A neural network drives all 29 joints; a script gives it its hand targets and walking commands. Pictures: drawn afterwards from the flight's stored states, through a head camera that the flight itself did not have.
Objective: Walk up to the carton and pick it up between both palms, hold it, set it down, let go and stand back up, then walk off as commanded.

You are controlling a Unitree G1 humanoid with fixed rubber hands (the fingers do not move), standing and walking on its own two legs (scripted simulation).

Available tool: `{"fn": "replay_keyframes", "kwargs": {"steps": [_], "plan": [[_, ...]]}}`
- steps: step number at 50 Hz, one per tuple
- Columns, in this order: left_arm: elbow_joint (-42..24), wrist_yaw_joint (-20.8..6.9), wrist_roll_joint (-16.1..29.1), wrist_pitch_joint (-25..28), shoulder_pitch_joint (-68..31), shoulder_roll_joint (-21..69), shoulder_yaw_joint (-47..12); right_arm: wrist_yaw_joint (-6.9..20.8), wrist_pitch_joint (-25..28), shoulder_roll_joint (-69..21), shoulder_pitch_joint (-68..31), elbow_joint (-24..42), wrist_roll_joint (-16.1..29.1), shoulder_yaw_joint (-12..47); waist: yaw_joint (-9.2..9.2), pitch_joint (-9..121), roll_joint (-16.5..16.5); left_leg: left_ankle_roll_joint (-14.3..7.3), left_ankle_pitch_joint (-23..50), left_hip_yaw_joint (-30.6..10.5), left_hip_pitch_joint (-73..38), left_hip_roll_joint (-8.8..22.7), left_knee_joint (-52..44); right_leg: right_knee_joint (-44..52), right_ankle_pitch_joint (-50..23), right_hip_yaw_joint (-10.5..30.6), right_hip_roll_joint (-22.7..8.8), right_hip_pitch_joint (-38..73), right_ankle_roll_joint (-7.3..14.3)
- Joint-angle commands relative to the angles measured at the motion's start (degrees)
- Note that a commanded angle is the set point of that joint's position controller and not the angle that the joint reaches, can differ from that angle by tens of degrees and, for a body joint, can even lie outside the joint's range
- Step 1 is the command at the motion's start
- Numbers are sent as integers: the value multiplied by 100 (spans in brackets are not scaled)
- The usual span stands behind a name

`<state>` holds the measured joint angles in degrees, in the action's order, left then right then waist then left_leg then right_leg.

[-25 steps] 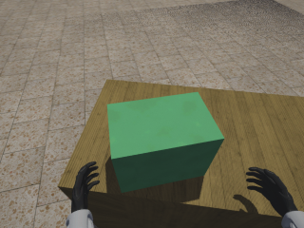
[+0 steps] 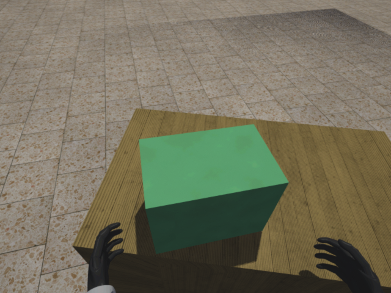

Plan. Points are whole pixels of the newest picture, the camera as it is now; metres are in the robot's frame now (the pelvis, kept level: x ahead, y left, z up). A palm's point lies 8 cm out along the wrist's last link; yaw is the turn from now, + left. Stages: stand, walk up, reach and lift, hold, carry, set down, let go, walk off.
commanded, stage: set down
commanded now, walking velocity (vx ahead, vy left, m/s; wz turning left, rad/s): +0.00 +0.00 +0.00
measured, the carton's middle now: (205, 188) +0.38 +0.02 -0.02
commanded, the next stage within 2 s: none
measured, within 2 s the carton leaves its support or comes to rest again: neither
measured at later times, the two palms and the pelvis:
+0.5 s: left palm (95, 285) +0.15 +0.20 -0.02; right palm out of the picture +0.17 -0.27 -0.03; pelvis +0.01 +0.01 +0.00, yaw +0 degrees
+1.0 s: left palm (92, 292) +0.14 +0.21 -0.04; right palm out of the picture +0.18 -0.25 -0.04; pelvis +0.00 +0.00 +0.00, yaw +1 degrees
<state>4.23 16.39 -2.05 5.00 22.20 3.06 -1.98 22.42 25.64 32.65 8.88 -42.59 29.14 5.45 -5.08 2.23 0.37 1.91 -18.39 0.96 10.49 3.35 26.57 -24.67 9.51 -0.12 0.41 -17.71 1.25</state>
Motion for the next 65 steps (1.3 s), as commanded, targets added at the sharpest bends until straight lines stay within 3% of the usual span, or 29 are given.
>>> {"fn": "replay_keyframes", "kwargs": {"steps": [1,12,24,35,43,56,65], "plan": [[-878,-69,-69,239,-117,19,-100,-39,234,1296,-148,406,42,-505,150,455,-659,-37,1165,146,929,-371,-393,279,-511,217,216,1473,611],[-694,-265,-236,292,339,-150,37,-257,431,979,157,463,-74,-409,145,516,-571,45,1864,164,849,-438,-338,191,-1454,172,258,1766,614],[-535,-367,-142,18,114,-353,-35,-405,114,736,136,524,-520,-636,168,268,-395,16,1229,82,863,-354,-596,323,-762,89,236,1578,606],[-237,-444,-3,-407,-227,-538,-18,-518,-497,464,8,784,-968,-834,156,-56,-542,-85,504,65,1173,-317,-875,485,-84,196,94,1788,484],[-35,-579,-2,-436,-277,-731,131,-729,-659,29,103,972,-1254,-847,116,-17,-465,-49,758,163,1008,-429,-864,555,-304,189,49,1974,432],[338,-807,64,-326,-240,-1035,271,-1182,-603,-550,315,1019,-1755,-858,212,77,-323,33,1370,162,550,-485,-801,551,-969,-22,98,2066,346],[530,-938,126,-479,-371,-1137,219,-1365,-648,-760,216,853,-2027,-902,218,-63,-163,79,1472,126,314,-413,-837,603,-908,-147,144,1960,334]]}}
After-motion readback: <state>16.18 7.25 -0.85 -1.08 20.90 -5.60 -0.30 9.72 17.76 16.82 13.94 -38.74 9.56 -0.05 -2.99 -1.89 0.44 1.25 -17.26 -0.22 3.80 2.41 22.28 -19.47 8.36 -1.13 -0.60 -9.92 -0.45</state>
